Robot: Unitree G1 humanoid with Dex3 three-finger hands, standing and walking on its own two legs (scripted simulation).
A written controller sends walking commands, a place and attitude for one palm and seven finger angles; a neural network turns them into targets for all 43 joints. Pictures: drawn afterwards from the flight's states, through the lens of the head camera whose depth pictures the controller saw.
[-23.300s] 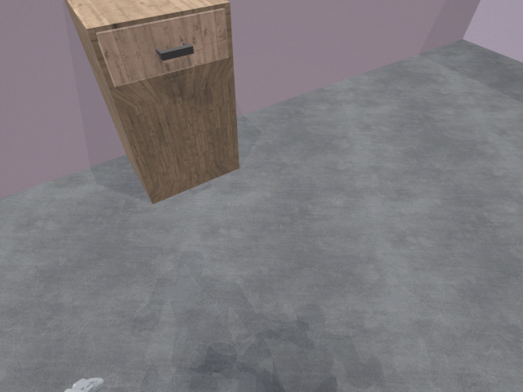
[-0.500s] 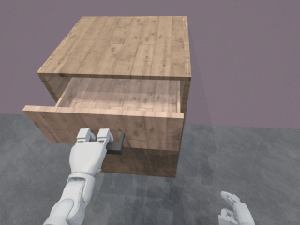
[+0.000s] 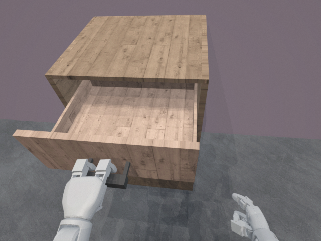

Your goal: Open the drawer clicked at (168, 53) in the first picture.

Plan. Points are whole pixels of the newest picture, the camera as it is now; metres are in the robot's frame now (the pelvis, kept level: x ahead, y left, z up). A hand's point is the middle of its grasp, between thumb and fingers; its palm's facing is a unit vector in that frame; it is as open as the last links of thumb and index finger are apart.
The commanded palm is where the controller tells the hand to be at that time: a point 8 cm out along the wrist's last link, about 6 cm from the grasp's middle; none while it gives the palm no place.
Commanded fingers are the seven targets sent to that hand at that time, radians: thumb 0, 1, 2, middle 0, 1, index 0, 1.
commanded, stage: pull the drawer open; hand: left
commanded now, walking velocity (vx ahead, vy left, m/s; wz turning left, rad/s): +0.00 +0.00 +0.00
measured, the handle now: (105, 171) +0.28 +0.18 +0.01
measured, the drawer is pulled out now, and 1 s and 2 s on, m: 0.22 0.30 0.29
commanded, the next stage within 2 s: open the thumb to release the handle in 0.88 s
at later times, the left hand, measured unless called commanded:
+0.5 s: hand (90, 219) +0.17 +0.18 +0.01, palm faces +0.03 -0.14 -0.99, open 7.6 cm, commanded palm +0.11 +0.20 +0.05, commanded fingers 0.00 0.90 0.90 -0.40 -1.35 -0.40 -1.35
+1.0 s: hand (84, 235) +0.14 +0.18 +0.01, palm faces +0.02 -0.13 -0.99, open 7.6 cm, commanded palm +0.11 +0.20 +0.05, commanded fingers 0.00 0.76 0.84 -0.39 -1.34 -0.39 -1.34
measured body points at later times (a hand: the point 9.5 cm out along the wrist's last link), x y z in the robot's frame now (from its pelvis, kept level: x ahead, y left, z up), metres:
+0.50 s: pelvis +0.00 -0.01 -0.01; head +0.03 -0.04 +0.44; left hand +0.16 +0.19 +0.06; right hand +0.21 -0.21 -0.11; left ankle -0.03 +0.10 -0.70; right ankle -0.01 -0.05 -0.70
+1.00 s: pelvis -0.01 -0.02 -0.02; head +0.04 -0.06 +0.43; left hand +0.13 +0.19 +0.06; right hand +0.22 -0.22 -0.12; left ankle -0.03 +0.10 -0.70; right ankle -0.01 -0.05 -0.70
